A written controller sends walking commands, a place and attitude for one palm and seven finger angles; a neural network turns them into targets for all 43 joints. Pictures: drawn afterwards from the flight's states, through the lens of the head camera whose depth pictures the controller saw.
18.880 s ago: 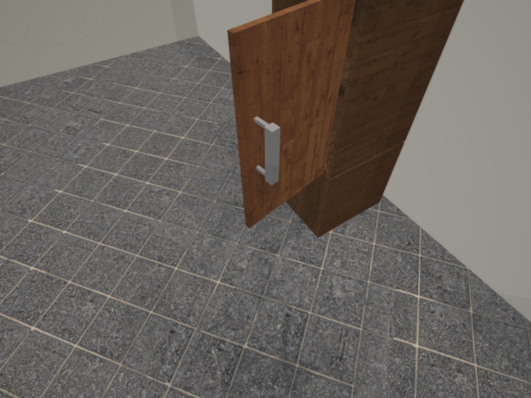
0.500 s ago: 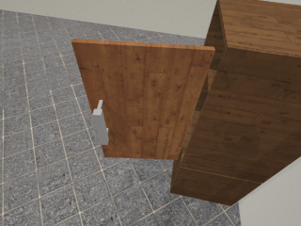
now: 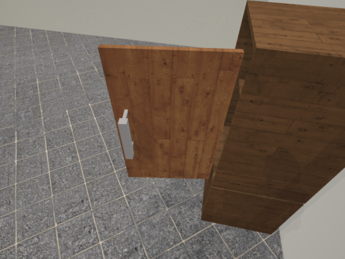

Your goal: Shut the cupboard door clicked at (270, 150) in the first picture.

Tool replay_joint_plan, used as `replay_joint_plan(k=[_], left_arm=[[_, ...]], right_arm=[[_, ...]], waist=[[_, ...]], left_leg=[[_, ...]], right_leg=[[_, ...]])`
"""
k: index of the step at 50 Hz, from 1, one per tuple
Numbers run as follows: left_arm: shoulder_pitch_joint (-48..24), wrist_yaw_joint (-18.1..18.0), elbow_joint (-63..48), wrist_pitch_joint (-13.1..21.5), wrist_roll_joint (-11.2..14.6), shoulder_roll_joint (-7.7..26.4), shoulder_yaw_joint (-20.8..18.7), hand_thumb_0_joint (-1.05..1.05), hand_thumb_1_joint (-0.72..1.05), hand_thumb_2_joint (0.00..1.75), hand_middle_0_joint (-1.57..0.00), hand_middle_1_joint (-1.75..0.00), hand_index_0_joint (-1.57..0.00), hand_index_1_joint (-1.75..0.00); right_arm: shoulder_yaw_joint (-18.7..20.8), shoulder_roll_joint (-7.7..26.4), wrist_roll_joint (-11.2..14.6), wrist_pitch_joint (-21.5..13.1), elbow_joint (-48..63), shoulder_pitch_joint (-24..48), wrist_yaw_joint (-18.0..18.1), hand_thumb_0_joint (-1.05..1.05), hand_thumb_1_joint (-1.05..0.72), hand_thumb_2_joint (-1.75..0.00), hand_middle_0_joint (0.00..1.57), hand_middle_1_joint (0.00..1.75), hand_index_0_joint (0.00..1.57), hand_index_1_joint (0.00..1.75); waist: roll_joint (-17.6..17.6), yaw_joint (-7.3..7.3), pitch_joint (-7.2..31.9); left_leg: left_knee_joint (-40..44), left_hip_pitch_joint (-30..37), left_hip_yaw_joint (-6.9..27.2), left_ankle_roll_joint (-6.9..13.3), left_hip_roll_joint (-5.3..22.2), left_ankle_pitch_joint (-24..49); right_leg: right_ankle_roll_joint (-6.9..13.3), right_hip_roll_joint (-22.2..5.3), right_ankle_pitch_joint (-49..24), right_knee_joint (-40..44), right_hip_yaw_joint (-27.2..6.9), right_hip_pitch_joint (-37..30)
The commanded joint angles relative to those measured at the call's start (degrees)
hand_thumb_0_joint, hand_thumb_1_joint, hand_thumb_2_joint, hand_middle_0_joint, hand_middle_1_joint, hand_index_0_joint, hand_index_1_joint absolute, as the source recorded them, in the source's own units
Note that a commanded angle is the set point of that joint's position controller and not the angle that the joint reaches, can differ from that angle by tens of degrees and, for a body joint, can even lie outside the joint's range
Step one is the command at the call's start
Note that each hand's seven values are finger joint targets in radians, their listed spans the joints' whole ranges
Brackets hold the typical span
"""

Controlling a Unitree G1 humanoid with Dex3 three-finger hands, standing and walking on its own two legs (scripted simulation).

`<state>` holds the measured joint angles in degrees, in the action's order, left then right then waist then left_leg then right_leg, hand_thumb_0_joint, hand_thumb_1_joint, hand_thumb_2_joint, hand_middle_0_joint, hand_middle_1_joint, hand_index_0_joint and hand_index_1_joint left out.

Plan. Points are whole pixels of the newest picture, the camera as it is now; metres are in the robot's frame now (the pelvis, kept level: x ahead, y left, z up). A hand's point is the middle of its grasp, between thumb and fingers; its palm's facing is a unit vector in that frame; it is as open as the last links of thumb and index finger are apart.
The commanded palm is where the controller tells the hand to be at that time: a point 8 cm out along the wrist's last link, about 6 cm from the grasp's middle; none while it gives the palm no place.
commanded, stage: come to a stop and stand still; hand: left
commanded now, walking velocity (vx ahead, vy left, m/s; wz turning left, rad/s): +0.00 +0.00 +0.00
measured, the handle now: (127, 135) +0.49 +0.18 -0.03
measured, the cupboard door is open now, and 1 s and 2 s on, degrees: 100 100 100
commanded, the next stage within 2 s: look again from close up in 0.20 s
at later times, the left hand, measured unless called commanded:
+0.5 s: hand out of the picture -0.03 +0.15 -0.18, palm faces +0.00 -0.99 -0.14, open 7.4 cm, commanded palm none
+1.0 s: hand (91, 258) +0.15 +0.20 -0.07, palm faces +0.20 -0.95 -0.22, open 7.2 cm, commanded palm +0.11 +0.21 -0.07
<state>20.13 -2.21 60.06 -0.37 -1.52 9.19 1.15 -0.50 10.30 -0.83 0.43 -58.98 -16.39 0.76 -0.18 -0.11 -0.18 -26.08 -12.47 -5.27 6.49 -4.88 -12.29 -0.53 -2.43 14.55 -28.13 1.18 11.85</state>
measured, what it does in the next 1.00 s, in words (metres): stands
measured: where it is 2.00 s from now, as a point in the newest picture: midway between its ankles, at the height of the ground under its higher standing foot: outside the picture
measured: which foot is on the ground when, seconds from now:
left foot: down 0.00-1.00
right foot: down 0.00-1.00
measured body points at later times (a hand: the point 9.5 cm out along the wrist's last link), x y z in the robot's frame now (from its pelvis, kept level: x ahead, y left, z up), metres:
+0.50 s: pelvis +0.01 +0.00 +0.00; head +0.01 +0.01 +0.45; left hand -0.03 +0.20 -0.16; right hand +0.00 -0.22 -0.15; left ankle +0.03 +0.04 -0.74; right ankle +0.01 -0.14 -0.74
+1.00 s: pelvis +0.02 +0.00 +0.00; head +0.01 +0.01 +0.45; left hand +0.13 +0.25 -0.06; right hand +0.06 -0.24 -0.12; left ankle +0.03 +0.04 -0.74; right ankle +0.02 -0.13 -0.72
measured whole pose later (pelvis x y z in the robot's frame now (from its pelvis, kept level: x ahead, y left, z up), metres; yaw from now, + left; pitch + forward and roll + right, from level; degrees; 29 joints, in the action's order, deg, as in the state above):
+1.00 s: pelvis +0.02 +0.00 +0.00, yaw +3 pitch +0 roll -1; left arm 29.0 -7.8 12.8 -0.7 6.0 13.0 0.3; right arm -2.0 12.0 1.7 -15.6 -51.8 -23.0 2.5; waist 0.4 -1.9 0.9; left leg -25.6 -13.3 -3.1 4.6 -6.0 -12.6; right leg 1.1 -1.3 19.9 -38.4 1.9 17.6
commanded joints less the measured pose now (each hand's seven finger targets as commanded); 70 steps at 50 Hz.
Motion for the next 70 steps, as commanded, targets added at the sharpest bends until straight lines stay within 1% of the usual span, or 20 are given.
replay_joint_plan(k=[1, 42, 43, 44, 45, 46, 47, 48, 49, 50, 52, 53, 55, 57, 59, 61, 62, 64, 66, 70], left_arm=[[4.21, -0.12, -2.1, 1.14, 0.14, 4.84, -1.12, 0.0, 0.9, 0.9, -0.2, -0.3, -0.2, -0.3], [3.21, -0.66, 1.5, 1.55, 0.76, 3.09, -0.62, 0.0, 0.9, 0.9, -0.2, -0.3, -0.2, -0.3], [2.63, -2.56, 2.97, 2.12, -0.43, 5.11, -0.37, 0.0, 0.9, 0.9, -0.2, -0.3, -0.2, -0.3], [-46.53, -3.64, -93.77, 16.2, 5.61, 34.29, -22.79, 0.0, 0.9, 0.9, -0.2, -0.3, -0.2, -0.3], [-8.86, -3.62, -80.64, 12.63, 6.84, 8.73, -0.11, 0.0, 0.9, 0.9, -0.22, -0.32, -0.22, -0.32], [-6.16, -5.73, -78.21, 10.41, 8.98, 8.54, -2.76, 0.0, 0.9, 0.9, -0.24, -0.34, -0.24, -0.34], [10.14, -5.39, -57.42, 2.87, 8.44, -6.79, 7.33, 0.0, 0.9, 0.9, -0.25, -0.36, -0.25, -0.36], [0.3, -5.47, -67.58, 3.32, 9.94, -6.23, 9.39, 0.0, 0.9, 0.9, -0.27, -0.38, -0.27, -0.38], [-1.87, -4.65, -67.98, 5.77, 9.59, -5.74, 8.62, 0.0, 0.9, 0.9, -0.29, -0.4, -0.29, -0.4], [-0.89, -3.7, -61.19, 8.57, 9.1, -6.1, 7.91, 0.0, 0.9, 0.9, -0.31, -0.42, -0.31, -0.42], [11.99, 0.35, -50.05, 14.77, 10.2, -5.79, 3.91, 0.0, 0.9, 0.9, -0.35, -0.46, -0.35, -0.46], [16.77, 3.28, -49.4, 19.37, 11.95, -4.37, 0.1, 0.0, 0.9, 0.9, -0.36, -0.48, -0.36, -0.48], [21.45, 10.84, -50.34, 28.08, 15.74, 0.29, -6.72, 0.0, 0.9, 0.9, -0.4, -0.52, -0.4, -0.52], [19.44, 16.91, -50.46, 35.0, 17.22, 4.11, -9.55, 0.0, 0.9, 0.9, -0.44, -0.56, -0.44, -0.56], [20.71, 17.07, -51.62, 35.69, 15.6, 7.04, -12.64, 0.0, 0.9, 0.9, -0.47, -0.6, -0.47, -0.6], [15.81, 15.11, -62.78, 35.23, 13.91, 10.74, -13.29, 0.0, 0.9, 0.9, -0.51, -0.64, -0.51, -0.64], [12.35, 13.93, -69.65, 35.51, 13.78, 10.68, -12.08, 0.0, 0.9, 0.9, -0.53, -0.66, -0.53, -0.66], [9.31, 11.78, -81.97, 37.34, 14.6, 10.65, -11.54, 0.0, 0.9, 0.9, -0.57, -0.7, -0.57, -0.7], [1.91, 11.2, -95.43, 40.35, 16.56, 9.65, -8.05, 0.0, 0.9, 0.9, -0.6, -0.74, -0.6, -0.74], [-0.06, 16.3, -87.0, 42.09, 18.02, 4.1, -0.32, 0.0, 0.9, 0.9, -0.68, -0.82, -0.68, -0.82]], right_arm=[[1.78, 6.61, 0.03, -1.36, 2.28, -1.14, 0.08, 0.0, -0.9, -0.9, 0.2, 0.3, 0.2, 0.3], [0.73, 3.59, 0.63, -2.67, -5.05, -3.18, 0.89, 0.0, -0.9, -0.9, 0.2, 0.3, 0.2, 0.3], [0.31, 6.56, 0.88, -2.74, -0.42, -0.25, 0.62, 0.0, -0.9, -0.9, 0.2, 0.3, 0.2, 0.3], [4.59, 18.95, 1.33, -13.11, 20.75, -7.07, 4.4, 0.0, -0.9, -0.9, 0.2, 0.3, 0.2, 0.3], [-1.17, 10.21, 4.18, -18.87, 17.27, -0.19, 4.81, 0.0, -0.9, -0.9, 0.2, 0.3, 0.2, 0.3], [-0.79, 12.33, 2.35, -21.29, 14.89, 1.03, 4.69, 0.0, -0.9, -0.9, 0.2, 0.3, 0.2, 0.3], [-0.9, 8.3, 2.64, -21.55, 12.43, 1.02, 2.33, 0.0, -0.9, -0.9, 0.2, 0.3, 0.2, 0.3], [1.11, 11.26, 3.14, -22.33, 15.42, -1.16, 0.6, 0.0, -0.9, -0.9, 0.2, 0.3, 0.2, 0.3], [1.67, 11.14, 3.04, -23.26, 18.32, 1.37, 0.19, 0.0, -0.9, -0.9, 0.2, 0.3, 0.2, 0.3], [2.09, 11.39, 2.53, -23.89, 19.96, 2.7, -0.03, 0.0, -0.9, -0.9, 0.2, 0.3, 0.2, 0.3], [3.34, 10.92, 2.25, -23.6, 24.25, 2.47, -0.98, 0.0, -0.9, -0.9, 0.2, 0.3, 0.2, 0.3], [4.04, 11.15, 1.63, -23.44, 25.97, 3.86, -1.09, 0.0, -0.9, -0.9, 0.2, 0.3, 0.2, 0.3], [5.01, 12.24, 0.6, -21.57, 29.79, 6.82, -2.04, 0.0, -0.9, -0.9, 0.2, 0.3, 0.2, 0.3], [5.81, 12.64, 1.08, -19.4, 34.3, 10.6, -2.73, 0.0, -0.9, -0.9, 0.2, 0.3, 0.2, 0.3], [6.13, 12.1, 1.53, -17.36, 38.55, 13.09, -2.71, 0.0, -0.9, -0.9, 0.2, 0.3, 0.2, 0.3], [5.74, 11.61, 1.74, -15.9, 41.31, 13.36, -2.9, 0.0, -0.9, -0.9, 0.2, 0.3, 0.2, 0.3], [5.37, 11.38, 1.62, -15.8, 42.68, 13.21, -2.95, 0.0, -0.9, -0.9, 0.2, 0.3, 0.2, 0.3], [5.17, 10.66, 1.3, -16.06, 42.66, 9.85, -2.84, 0.0, -0.9, -0.9, 0.2, 0.3, 0.2, 0.3], [4.8, 11.17, 1.04, -16.75, 41.87, 8.26, -2.18, 0.0, -0.9, -0.9, 0.2, 0.3, 0.2, 0.3], [3.94, 12.18, 1.58, -18.8, 37.48, 7.06, -0.3, 0.0, -0.9, -0.9, 0.2, 0.3, 0.2, 0.3]], waist=[[0.18, 0.43, -5.76], [0.85, 0.32, -3.68], [-2.06, 0.31, -5.42], [-4.6, -11.99, 17.79], [-20.29, -3.08, 24.21], [-21.12, -1.0, 20.63], [-14.95, -1.38, 8.05], [-13.0, -3.45, 2.58], [-8.97, -4.09, -1.39], [0.61, -4.89, -5.43], [19.92, -2.24, -3.73], [25.02, 0.0, 0.34], [23.22, 2.9, 5.97], [17.19, 3.75, 2.99], [7.66, 5.5, 2.85], [-6.43, 6.64, 7.85], [-11.74, 6.16, 12.41], [-16.46, 4.71, 20.72], [-16.79, 1.42, 26.37], [-5.12, -5.1, 17.11]], left_leg=[[13.07, -6.44, 14.18, -2.79, 10.58, -16.75], [10.41, 1.97, 10.73, -3.74, 10.8, 5.18], [2.72, -1.08, 10.05, -5.88, 12.3, 20.85], [3.06, 18.1, 18.01, -8.28, 11.23, 25.83], [4.55, 27.87, 18.53, -12.16, 13.47, 21.2], [10.31, 21.37, 18.35, -15.27, 13.07, 20.38], [11.14, 9.56, 17.54, -14.93, 11.79, 9.21], [8.33, 4.02, 16.59, -12.1, 9.96, 0.16], [5.12, 0.33, 16.39, -10.78, 9.06, -3.86], [-0.03, -6.4, 14.41, -8.91, 7.33, -9.3], [-10.39, -16.91, 10.67, -6.65, 4.33, -10.67], [-15.19, -21.53, 8.97, -6.37, 3.31, -10.28], [-21.18, -28.72, 6.67, -8.12, 1.78, -10.12], [-24.54, -36.96, 5.7, -9.28, 0.96, -17.72], [-26.49, -41.93, 4.93, -7.51, 0.37, -21.23], [-26.49, -40.77, 5.97, -7.34, 0.84, -21.51], [-25.48, -38.54, 7.66, -7.69, 1.75, -22.35], [-25.9, -31.91, 11.91, -8.23, 3.58, -17.39], [-29.24, -25.79, 14.67, -8.93, 4.74, -9.58], [-36.94, -34.62, 13.92, -5.76, 4.82, -10.73]], right_leg=[[3.09, -1.72, 5.71, 5.02, -4.37, 2.18], [1.74, -3.86, -6.89, 6.89, -4.01, -1.31], [1.38, -3.85, -7.66, 4.39, -2.92, 1.4], [0.65, 3.18, -8.58, -5.92, 2.56, 5.6], [1.53, 5.16, 7.08, -14.26, 3.42, 12.95], [2.08, 4.71, 9.27, -14.39, 1.09, 13.36], [1.94, 2.66, 9.14, -14.63, 0.67, 16.25], [2.02, 2.11, 6.61, -12.67, 1.2, 16.97], [2.08, 1.95, 6.07, -10.02, 2.16, 17.91], [2.23, 2.03, 6.14, -6.57, 3.25, 19.31], [2.39, 1.43, 14.63, -4.3, 2.66, 22.56], [2.23, 1.28, 17.17, -6.35, 1.24, 23.2], [3.06, 0.74, 15.09, -12.74, -0.25, 23.23], [4.3, 0.27, 27.78, -16.82, -3.2, 26.67], [4.43, 1.02, 28.98, -21.36, -4.53, 29.07], [5.02, 1.77, 24.35, -26.71, -4.28, 31.69], [5.13, 2.27, 21.19, -29.51, -2.82, 33.04], [5.24, 3.47, 13.16, -33.5, -0.46, 35.78], [4.71, 4.44, 8.74, -35.36, -0.45, 39.5], [3.66, 4.95, 10.58, -32.16, -1.71, 43.38]])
